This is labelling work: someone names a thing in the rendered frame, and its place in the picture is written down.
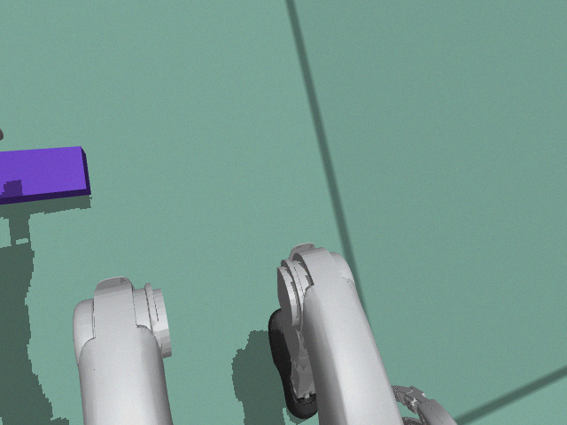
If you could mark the right robot foot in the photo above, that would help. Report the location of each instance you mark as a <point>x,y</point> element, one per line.
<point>299,407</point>

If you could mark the small box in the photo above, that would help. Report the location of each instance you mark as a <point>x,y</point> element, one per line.
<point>32,175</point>

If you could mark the right robot hand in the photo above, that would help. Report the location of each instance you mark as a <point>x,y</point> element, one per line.
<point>430,412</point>

